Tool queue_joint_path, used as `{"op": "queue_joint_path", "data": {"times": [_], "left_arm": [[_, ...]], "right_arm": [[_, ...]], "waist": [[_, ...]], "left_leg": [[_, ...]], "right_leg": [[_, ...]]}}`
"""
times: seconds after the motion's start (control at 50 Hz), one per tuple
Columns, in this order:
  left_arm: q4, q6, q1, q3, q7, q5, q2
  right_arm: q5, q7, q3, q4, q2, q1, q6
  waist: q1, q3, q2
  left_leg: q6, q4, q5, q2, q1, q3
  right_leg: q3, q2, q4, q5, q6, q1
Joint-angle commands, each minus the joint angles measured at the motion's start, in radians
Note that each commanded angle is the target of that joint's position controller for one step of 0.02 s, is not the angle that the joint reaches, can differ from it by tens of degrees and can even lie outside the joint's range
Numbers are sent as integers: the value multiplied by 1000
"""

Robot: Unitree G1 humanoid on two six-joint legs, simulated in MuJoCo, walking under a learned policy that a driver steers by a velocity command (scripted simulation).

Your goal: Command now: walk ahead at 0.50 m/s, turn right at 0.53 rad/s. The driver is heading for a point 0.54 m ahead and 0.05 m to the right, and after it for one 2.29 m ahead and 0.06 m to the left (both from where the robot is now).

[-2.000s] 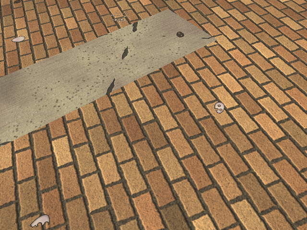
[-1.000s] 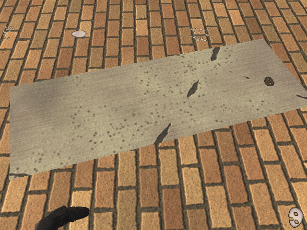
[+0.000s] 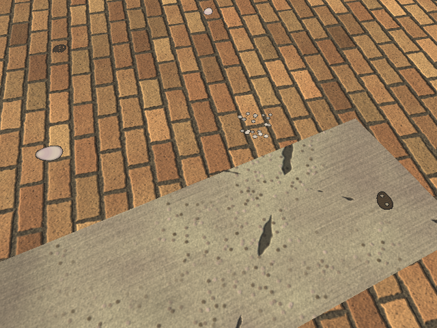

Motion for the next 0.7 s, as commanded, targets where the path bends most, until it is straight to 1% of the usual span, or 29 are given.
{"op": "queue_joint_path", "data": {"times": [0.02,0.04,0.06,0.08,0.1,0.12,0.14,0.16,0.18,0.2,0.22,0.24,0.26,0.3,0.38,0.44,0.48,0.5,0.52,0.54,0.56,0.58,0.6,0.62,0.64,0.66,0.68,0.7], "left_arm": [[-33,-12,102,29,10,2,87],[-1,-21,212,45,17,5,113],[40,-27,358,72,30,19,179],[27,-24,335,101,43,18,298],[18,-10,375,105,44,-16,306],[28,-6,316,95,53,-22,272],[26,-9,269,81,56,-29,215],[20,-16,222,71,58,-29,182],[16,-24,199,62,61,-35,160],[13,-35,195,57,60,-37,154],[17,-47,211,58,57,-41,164],[21,-54,228,61,55,-41,181],[23,-57,247,64,55,-40,194],[28,-56,293,65,54,-39,201],[45,-57,377,57,56,-38,185],[61,-60,427,49,64,-30,181],[67,-61,443,45,70,-23,187],[68,-62,439,45,73,-19,195],[67,-64,421,46,77,-17,205],[64,-67,392,46,79,-16,214],[67,-69,374,47,79,-13,223],[70,-70,357,46,77,-15,223],[58,-76,361,36,76,-25,197],[52,-73,513,17,75,-75,102],[69,-69,510,30,81,-38,171],[58,-63,436,28,80,-15,164],[44,-63,362,21,76,-1,153],[28,-55,315,21,71,1,149]], "right_arm": [[-4,-13,-43,-36,-200,11,13],[-2,-9,-47,-43,-211,4,22],[2,-3,-45,-67,-204,-17,23],[9,18,-20,-134,-71,28,16],[6,26,-35,-179,-153,-96,3],[11,31,-30,-207,-148,-174,-12],[14,30,-28,-203,-150,-164,-23],[5,27,-31,-190,-148,-151,-16],[-14,28,-29,-188,-143,-125,4],[-24,32,-28,-185,-134,-109,24],[-29,36,-27,-192,-125,-110,39],[-29,39,-26,-201,-116,-125,50],[-29,41,-24,-216,-113,-157,56],[-27,43,-23,-252,-116,-249,60],[-20,52,-14,-290,-112,-375,57],[-15,59,-4,-317,-108,-459,49],[-11,62,-1,-336,-114,-501,41],[-9,62,-2,-342,-121,-502,37],[-8,61,-5,-339,-131,-476,33],[-7,57,-10,-322,-145,-416,29],[-7,48,-19,-288,-163,-319,24],[-10,36,-26,-240,-173,-175,12],[-27,23,-34,-206,-205,-32,-1],[-43,21,-66,-198,-326,57,0],[8,36,-59,-182,-271,38,16],[31,43,-45,-197,-219,-72,18],[30,47,-28,-206,-153,-140,17],[28,45,-20,-206,-133,-164,18]], "waist": [[90,-63,129],[139,-128,114],[212,-208,39],[125,-273,-192],[180,-317,-79],[153,-158,-26],[109,-82,30],[63,-38,64],[31,-39,54],[17,-53,43],[11,-58,37],[9,-56,28],[17,-49,17],[47,-26,-8],[104,-22,-40],[139,-12,-45],[150,1,-50],[141,6,-55],[120,7,-60],[85,-6,-66],[46,-42,-71],[-21,-111,-45],[-73,-210,-14],[-35,-381,236],[-11,-402,182],[33,-260,102],[38,-166,45],[48,-108,49]], "left_leg": [[89,273,1234,290,21,-42],[83,458,1153,286,-33,-38],[54,739,881,258,-222,-30],[-3,1102,-88,70,-682,-64],[-12,1227,-137,-9,-841,-294],[-1,1179,-20,67,-923,-338],[0,1074,56,102,-867,-332],[-8,997,76,124,-800,-333],[-24,952,79,132,-731,-335],[-36,918,78,134,-693,-334],[-47,891,79,130,-686,-323],[-57,857,99,129,-694,-312],[-65,820,132,128,-712,-304],[-76,732,212,126,-768,-295],[-65,545,359,108,-806,-283],[-41,435,399,86,-809,-270],[-17,374,388,67,-793,-263],[-1,345,369,60,-769,-266],[17,314,338,49,-718,-268],[37,283,299,26,-624,-264],[56,265,263,-12,-516,-248],[79,188,341,-32,-360,-232],[114,201,481,86,-123,-335],[303,244,849,407,190,-765],[349,160,1091,436,149,-927],[334,154,1065,393,16,-788],[305,124,1037,337,-87,-685],[275,88,1011,285,-165,-614]], "right_leg": [[-56,102,-33,-148,-72,147],[-39,129,-98,-150,-99,295],[110,45,-179,-179,-148,534],[617,-272,-209,-122,-293,851],[884,-323,-354,-142,-351,874],[712,-304,-381,-98,-308,770],[611,-264,-400,12,-258,632],[520,-206,-411,126,-215,530],[455,-164,-420,209,-198,464],[417,-138,-424,258,-189,436],[397,-120,-425,311,-188,422],[379,-105,-430,331,-184,409],[372,-92,-437,327,-177,401],[377,-76,-447,307,-153,412],[360,-68,-438,361,-99,511],[363,-87,-422,405,-87,593],[375,-111,-407,436,-89,638],[382,-126,-397,461,-85,653],[380,-138,-381,505,-74,654],[365,-137,-341,606,-56,641],[340,-121,-247,772,-37,646],[294,-77,-75,837,-12,638],[270,-36,141,619,10,499],[178,133,571,-9,75,199],[209,176,683,-417,77,114],[232,103,699,-355,83,71],[215,65,644,-318,89,44],[201,35,595,-299,92,39]]}}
